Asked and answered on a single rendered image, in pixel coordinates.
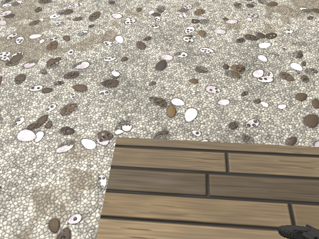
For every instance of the robot right hand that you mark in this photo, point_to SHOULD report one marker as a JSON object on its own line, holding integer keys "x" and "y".
{"x": 298, "y": 232}

